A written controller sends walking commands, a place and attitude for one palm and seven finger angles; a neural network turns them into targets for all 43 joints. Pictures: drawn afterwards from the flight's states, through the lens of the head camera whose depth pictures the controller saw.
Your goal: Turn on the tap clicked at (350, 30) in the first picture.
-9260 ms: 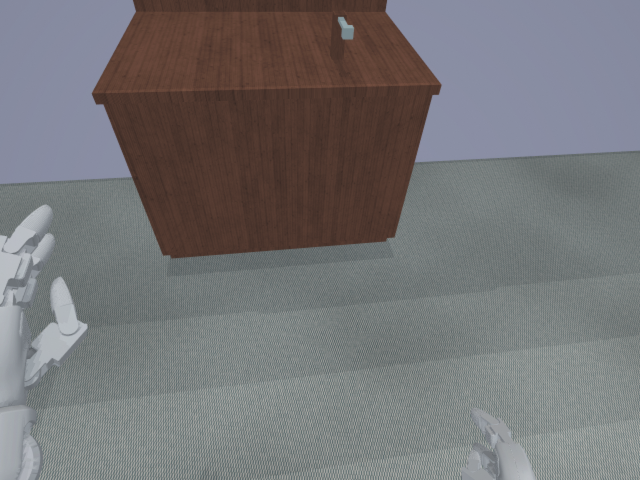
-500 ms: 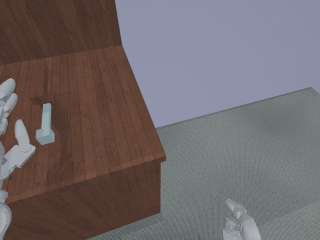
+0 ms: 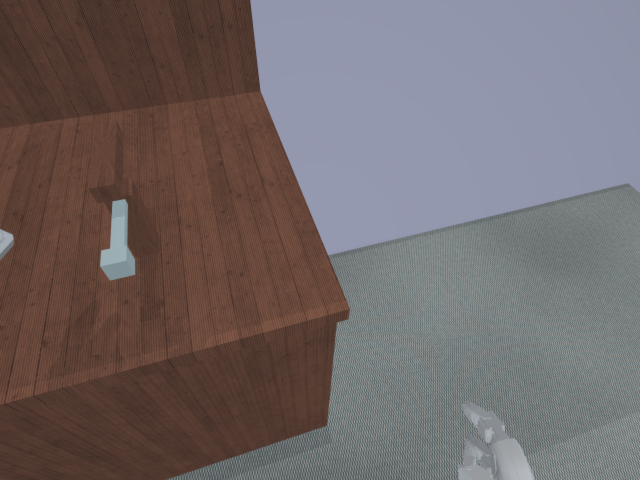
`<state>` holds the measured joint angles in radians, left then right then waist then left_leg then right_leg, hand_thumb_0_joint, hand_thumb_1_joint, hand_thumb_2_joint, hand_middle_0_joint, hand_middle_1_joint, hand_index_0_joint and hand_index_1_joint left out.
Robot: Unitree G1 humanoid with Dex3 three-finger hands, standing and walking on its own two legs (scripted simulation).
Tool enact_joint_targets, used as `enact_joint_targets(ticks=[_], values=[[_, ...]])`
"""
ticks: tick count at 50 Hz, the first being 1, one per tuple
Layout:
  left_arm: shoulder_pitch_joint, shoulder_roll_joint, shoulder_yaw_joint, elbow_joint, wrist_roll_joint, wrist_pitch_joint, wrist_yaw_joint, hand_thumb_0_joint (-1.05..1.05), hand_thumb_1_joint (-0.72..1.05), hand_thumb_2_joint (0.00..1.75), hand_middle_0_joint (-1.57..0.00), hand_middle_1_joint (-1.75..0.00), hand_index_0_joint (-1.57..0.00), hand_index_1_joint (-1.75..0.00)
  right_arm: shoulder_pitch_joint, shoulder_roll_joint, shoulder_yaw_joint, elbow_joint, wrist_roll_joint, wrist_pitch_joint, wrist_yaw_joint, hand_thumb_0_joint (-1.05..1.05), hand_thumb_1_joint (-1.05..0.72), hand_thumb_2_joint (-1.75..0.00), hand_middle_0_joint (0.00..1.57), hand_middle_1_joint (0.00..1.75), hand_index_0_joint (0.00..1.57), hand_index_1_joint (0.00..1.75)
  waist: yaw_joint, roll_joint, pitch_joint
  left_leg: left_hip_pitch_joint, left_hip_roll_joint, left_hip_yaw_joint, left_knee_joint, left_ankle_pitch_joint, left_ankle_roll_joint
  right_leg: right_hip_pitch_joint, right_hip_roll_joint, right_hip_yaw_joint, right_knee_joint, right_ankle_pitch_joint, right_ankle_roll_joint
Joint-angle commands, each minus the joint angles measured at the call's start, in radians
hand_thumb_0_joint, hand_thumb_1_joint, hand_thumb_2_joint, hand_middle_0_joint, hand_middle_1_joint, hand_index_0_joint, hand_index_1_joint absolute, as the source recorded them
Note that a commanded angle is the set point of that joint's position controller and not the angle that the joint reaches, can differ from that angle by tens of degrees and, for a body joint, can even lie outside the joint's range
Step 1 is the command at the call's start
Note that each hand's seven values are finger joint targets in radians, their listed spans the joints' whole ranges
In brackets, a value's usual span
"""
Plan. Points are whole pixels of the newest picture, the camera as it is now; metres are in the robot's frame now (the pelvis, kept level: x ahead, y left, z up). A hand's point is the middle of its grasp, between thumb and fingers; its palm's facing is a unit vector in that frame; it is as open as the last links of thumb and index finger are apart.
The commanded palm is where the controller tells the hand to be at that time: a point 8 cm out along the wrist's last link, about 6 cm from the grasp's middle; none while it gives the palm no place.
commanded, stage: come to a stop and stand still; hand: left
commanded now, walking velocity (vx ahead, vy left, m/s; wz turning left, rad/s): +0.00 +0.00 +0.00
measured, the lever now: (118, 262) +0.32 +0.27 +0.11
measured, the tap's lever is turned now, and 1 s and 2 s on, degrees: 0 0 0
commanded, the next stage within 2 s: look again from close up in 0.60 s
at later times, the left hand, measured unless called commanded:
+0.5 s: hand (19, 257) +0.26 +0.29 +0.20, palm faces +0.37 -0.81 -0.46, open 7.4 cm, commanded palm +0.19 +0.33 +0.18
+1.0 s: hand (23, 296) +0.23 +0.29 +0.17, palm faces +0.38 -0.84 -0.38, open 7.4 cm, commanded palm +0.18 +0.32 +0.18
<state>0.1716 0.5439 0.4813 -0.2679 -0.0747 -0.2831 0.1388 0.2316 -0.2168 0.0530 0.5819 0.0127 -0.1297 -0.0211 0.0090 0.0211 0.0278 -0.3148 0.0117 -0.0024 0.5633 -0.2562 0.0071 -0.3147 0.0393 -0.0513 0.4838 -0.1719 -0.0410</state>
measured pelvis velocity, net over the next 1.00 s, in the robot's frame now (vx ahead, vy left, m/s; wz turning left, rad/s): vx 0.02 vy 0.04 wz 0.00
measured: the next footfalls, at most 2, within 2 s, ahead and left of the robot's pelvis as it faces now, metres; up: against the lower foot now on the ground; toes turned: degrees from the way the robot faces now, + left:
none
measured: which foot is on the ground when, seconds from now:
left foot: down 0.00-1.00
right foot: down 0.00-1.00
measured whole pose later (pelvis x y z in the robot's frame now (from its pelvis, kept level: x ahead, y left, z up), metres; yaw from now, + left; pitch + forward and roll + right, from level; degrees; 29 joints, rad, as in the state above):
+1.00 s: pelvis +0.02 +0.04 +0.01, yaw +0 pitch -1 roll -1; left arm 0.44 0.38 0.36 -0.45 -0.07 -0.18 0.10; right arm 0.19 -0.22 0.02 0.58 0.02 -0.09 -0.04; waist 0.02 0.01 0.03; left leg -0.21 -0.04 0.03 0.45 -0.23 0.06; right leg -0.20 -0.01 -0.03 0.39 -0.18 0.02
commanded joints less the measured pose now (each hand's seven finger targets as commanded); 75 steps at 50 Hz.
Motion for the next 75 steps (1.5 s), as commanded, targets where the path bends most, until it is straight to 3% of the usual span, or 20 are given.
enact_joint_targets(ticks=[1,5,7,8,11,13,17,20,24,26,33,37,38,39,42,43,53,57,66,75], values=[[0.316,0.007,-0.047,-0.177,-0.059,-0.067,-0.023,0.0,0.9,0.9,-0.2,-0.3,-0.2,-0.3,-0.038,-0.133,-0.085,-0.14,0.021,-0.09,0.046,0.0,-0.9,-0.9,0.2,0.3,0.2,0.3,0.057,-0.141,-0.096,0.049,-0.002,-0.029,-0.053,-0.064,0.017,-0.006,-0.171,0.184,-0.202,-0.248,-0.005],[0.198,0.072,0.012,-0.237,-0.051,-0.086,-0.008,0.0,0.9,0.9,-0.2,-0.3,-0.2,-0.3,-0.053,-0.148,-0.08,-0.106,0.01,-0.117,0.034,0.0,-0.9,-0.9,0.2,0.3,0.2,0.3,0.041,-0.187,-0.095,0.082,0.013,-0.064,-0.115,0.036,0.017,0.004,-0.132,0.132,-0.139,-0.097,0.02],[0.043,0.176,0.073,-0.327,-0.032,-0.095,0.0,0.0,0.9,0.9,-0.2,-0.3,-0.2,-0.3,-0.084,-0.17,-0.077,-0.097,-0.001,-0.118,0.02,0.0,-0.9,-0.9,0.2,0.3,0.2,0.3,0.033,-0.078,-0.106,0.075,0.022,-0.09,-0.147,0.071,0.019,0.043,-0.113,0.122,-0.075,-0.005,0.027],[0.016,0.123,0.03,-0.322,-0.027,-0.095,-0.007,0.0,0.9,0.9,-0.2,-0.3,-0.2,-0.3,-0.087,-0.146,-0.073,-0.082,-0.003,-0.12,0.014,0.0,-0.9,-0.9,0.2,0.3,0.2,0.3,0.03,-0.029,-0.123,0.075,0.032,-0.099,-0.166,0.105,0.024,0.079,-0.116,0.105,-0.038,0.045,0.029],[-0.047,0.125,0.006,-0.398,-0.016,-0.075,-0.008,0.0,0.9,0.9,-0.2,-0.3,-0.2,-0.3,-0.081,-0.146,-0.078,-0.087,0.004,-0.13,0.014,0.0,-0.9,-0.9,0.2,0.3,0.2,0.3,0.037,0.121,-0.203,0.129,0.052,-0.125,-0.146,0.352,0.012,0.149,-0.112,0.082,0.042,0.169,0.036],[-0.035,0.12,-0.011,-0.48,-0.004,-0.064,-0.007,0.0,0.9,0.9,-0.2,-0.3,-0.2,-0.3,-0.079,-0.14,-0.081,-0.094,0.006,-0.135,0.024,0.0,-0.9,-0.9,0.2,0.3,0.2,0.3,0.036,0.188,-0.254,0.212,0.083,-0.144,-0.121,0.569,-0.003,0.121,-0.11,0.058,0.084,0.116,0.041],[0.16,0.11,0.019,-0.522,0.006,-0.045,-0.007,0.0,0.9,0.9,-0.2,-0.3,-0.2,-0.3,-0.076,-0.136,-0.099,-0.109,0.003,-0.132,0.063,0.0,-0.9,-0.9,0.2,0.3,0.2,0.3,0.035,0.188,-0.287,0.323,0.133,-0.169,-0.109,0.879,-0.014,0.021,-0.09,0.032,0.165,-0.095,0.042],[0.251,0.083,0.05,-0.461,-0.004,-0.038,-0.015,0.0,0.9,0.9,-0.2,-0.3,-0.2,-0.3,-0.077,-0.129,-0.111,-0.113,-0.003,-0.096,0.069,0.0,-0.9,-0.9,0.2,0.3,0.2,0.3,0.033,0.111,-0.201,0.215,0.14,-0.146,-0.132,0.773,-0.026,0.033,-0.107,0.023,0.126,-0.103,0.036],[0.237,0.06,0.068,-0.34,-0.035,-0.016,-0.031,0.0,0.9,0.9,-0.2,-0.3,-0.2,-0.3,-0.089,-0.14,-0.117,-0.123,0.02,-0.048,0.047,0.0,-0.9,-0.9,0.2,0.3,0.2,0.3,0.014,-0.032,-0.167,0.095,0.068,-0.1,-0.114,0.568,-0.061,0.174,-0.136,0.061,0.0,0.28,0.016],[0.237,0.037,0.047,-0.313,-0.037,-0.008,-0.042,0.0,0.9,0.9,-0.2,-0.3,-0.2,-0.3,-0.109,-0.137,-0.115,-0.132,0.027,-0.037,0.032,0.0,-0.9,-0.9,0.2,0.3,0.2,0.3,0.01,-0.071,-0.179,0.116,0.065,-0.096,-0.143,0.47,-0.052,0.178,-0.131,0.06,-0.014,0.254,0.023],[0.201,-0.016,-0.046,-0.453,-0.015,0.027,-0.038,0.0,0.9,0.9,-0.2,-0.3,-0.2,-0.3,-0.164,-0.123,-0.083,-0.164,0.017,-0.02,0.001,0.0,-0.9,-0.9,0.2,0.3,0.2,0.3,0.014,0.029,-0.206,0.15,0.065,-0.08,-0.168,0.316,-0.012,0.205,-0.131,0.064,-0.06,0.213,0.03],[0.169,0.057,0.013,-0.515,-0.004,0.043,-0.015,0.0,0.9,0.9,-0.2,-0.3,-0.2,-0.3,-0.178,-0.129,-0.082,-0.167,0.02,-0.028,-0.013,0.0,-0.9,-0.9,0.2,0.3,0.2,0.3,0.019,0.06,-0.191,0.138,0.06,-0.087,-0.17,0.231,-0.003,0.217,-0.13,0.09,-0.072,0.189,0.028],[0.171,-0.001,-0.033,-0.496,-0.004,0.039,-0.02,0.0,0.9,0.9,-0.2,-0.3,-0.2,-0.3,-0.164,-0.121,-0.077,-0.161,0.012,-0.024,-0.015,0.0,-0.9,-0.9,0.2,0.3,0.2,0.3,0.015,0.069,-0.178,0.119,0.061,-0.087,-0.18,0.215,-0.001,0.221,-0.131,0.075,-0.079,0.178,0.026],[0.166,0.025,-0.015,-0.499,-0.004,0.039,-0.017,0.0,0.9,0.9,-0.2,-0.3,-0.2,-0.3,-0.156,-0.124,-0.083,-0.168,0.016,-0.027,-0.018,0.0,-0.9,-0.9,0.2,0.3,0.2,0.3,0.014,0.087,-0.17,0.114,0.06,-0.093,-0.183,0.208,-0.001,0.225,-0.131,0.082,-0.08,0.174,0.025],[0.213,0.036,0.021,-0.425,-0.006,0.051,-0.01,0.0,0.9,0.9,-0.2,-0.3,-0.2,-0.3,-0.158,-0.122,-0.083,-0.161,0.018,-0.022,-0.022,0.0,-0.9,-0.9,0.2,0.3,0.2,0.3,0.018,0.056,-0.136,0.107,0.063,-0.094,-0.197,0.169,-0.004,0.202,-0.128,0.086,-0.099,0.135,0.026],[0.21,-0.024,-0.031,-0.406,-0.007,0.046,-0.019,0.0,0.9,0.9,-0.2,-0.3,-0.2,-0.3,-0.145,-0.118,-0.078,-0.159,0.012,-0.016,-0.022,0.0,-0.9,-0.9,0.2,0.3,0.2,0.3,0.012,0.035,-0.123,0.092,0.065,-0.094,-0.206,0.134,0.001,0.198,-0.128,0.074,-0.112,0.111,0.027],[0.194,-0.053,-0.07,-0.347,0.009,0.05,-0.03,0.0,0.9,0.9,-0.2,-0.3,-0.2,-0.3,-0.148,-0.12,-0.075,-0.165,0.009,-0.013,-0.032,0.0,-0.9,-0.9,0.2,0.3,0.2,0.3,0.009,-0.015,-0.074,0.073,0.081,-0.095,-0.253,-0.035,0.023,0.14,-0.111,0.089,-0.163,-0.037,0.036],[0.128,0.011,-0.017,-0.426,0.014,0.046,-0.017,0.0,0.9,0.9,-0.2,-0.3,-0.2,-0.3,-0.158,-0.12,-0.074,-0.172,0.009,-0.025,-0.038,0.0,-0.9,-0.9,0.2,0.3,0.2,0.3,0.016,0.064,-0.088,0.069,0.101,-0.112,-0.282,-0.019,0.012,0.174,-0.085,0.078,-0.123,0.004,0.042],[0.187,-0.04,-0.042,-0.434,0.002,0.042,-0.03,0.0,0.9,0.9,-0.2,-0.3,-0.2,-0.3,-0.131,-0.105,-0.082,-0.177,0.002,-0.027,-0.021,0.0,-0.9,-0.9,0.2,0.3,0.2,0.3,0.017,0.068,-0.138,0.123,0.123,-0.093,-0.234,0.174,-0.004,0.185,-0.077,0.07,-0.1,0.122,0.044],[0.222,-0.028,-0.027,-0.446,-0.011,0.055,-0.041,0.0,0.9,0.9,-0.2,-0.3,-0.2,-0.3,-0.141,-0.102,-0.086,-0.19,0.002,-0.003,-0.022,0.0,-0.9,-0.9,0.2,0.3,0.2,0.3,0.014,0.059,-0.13,0.113,0.135,-0.073,-0.215,0.161,0.005,0.162,-0.078,0.085,-0.108,0.128,0.045]])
